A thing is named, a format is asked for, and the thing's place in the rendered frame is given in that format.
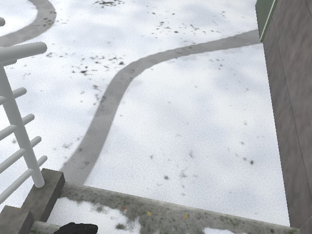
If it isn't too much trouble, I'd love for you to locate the left robot hand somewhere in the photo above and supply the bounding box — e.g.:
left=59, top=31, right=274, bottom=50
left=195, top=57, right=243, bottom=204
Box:
left=51, top=222, right=98, bottom=234

